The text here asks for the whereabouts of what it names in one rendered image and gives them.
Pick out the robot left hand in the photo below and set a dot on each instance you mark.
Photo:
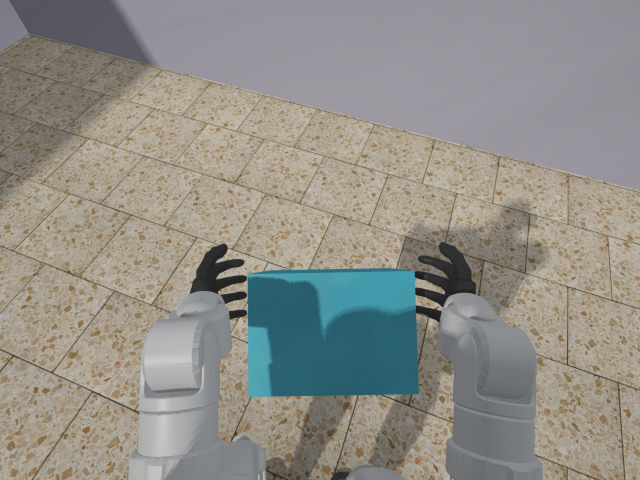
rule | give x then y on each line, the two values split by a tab
208	271

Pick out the carton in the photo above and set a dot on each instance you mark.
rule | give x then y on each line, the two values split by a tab
330	332

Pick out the left robot forearm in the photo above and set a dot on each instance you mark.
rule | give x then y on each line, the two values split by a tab
179	392

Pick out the right robot forearm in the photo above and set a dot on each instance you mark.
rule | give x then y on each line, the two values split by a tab
494	391

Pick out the robot right hand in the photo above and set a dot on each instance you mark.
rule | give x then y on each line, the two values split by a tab
459	274

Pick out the left robot thigh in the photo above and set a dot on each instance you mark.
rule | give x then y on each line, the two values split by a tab
243	460

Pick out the right robot shin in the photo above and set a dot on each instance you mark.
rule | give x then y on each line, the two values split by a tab
360	466

